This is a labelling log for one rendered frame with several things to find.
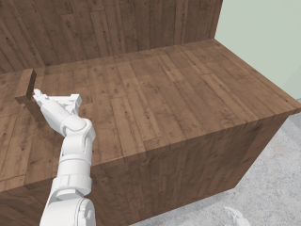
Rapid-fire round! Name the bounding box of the robot right hand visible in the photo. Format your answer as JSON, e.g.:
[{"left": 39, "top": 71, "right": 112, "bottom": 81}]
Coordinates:
[{"left": 223, "top": 206, "right": 251, "bottom": 226}]

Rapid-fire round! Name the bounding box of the left robot forearm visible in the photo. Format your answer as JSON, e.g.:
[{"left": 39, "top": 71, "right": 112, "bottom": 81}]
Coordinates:
[{"left": 40, "top": 114, "right": 96, "bottom": 225}]

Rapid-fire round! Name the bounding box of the counter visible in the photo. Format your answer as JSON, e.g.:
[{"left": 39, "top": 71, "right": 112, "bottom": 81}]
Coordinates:
[{"left": 0, "top": 0, "right": 301, "bottom": 226}]

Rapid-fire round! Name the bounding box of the robot left upper arm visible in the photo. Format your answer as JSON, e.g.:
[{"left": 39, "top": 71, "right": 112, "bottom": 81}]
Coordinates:
[{"left": 40, "top": 198, "right": 96, "bottom": 226}]

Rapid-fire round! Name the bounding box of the robot left hand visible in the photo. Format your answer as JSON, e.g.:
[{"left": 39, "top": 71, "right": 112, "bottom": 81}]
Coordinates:
[{"left": 33, "top": 89, "right": 79, "bottom": 134}]

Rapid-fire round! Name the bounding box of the tap lever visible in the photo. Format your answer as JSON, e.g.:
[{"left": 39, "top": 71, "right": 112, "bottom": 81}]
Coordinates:
[{"left": 48, "top": 94, "right": 82, "bottom": 107}]

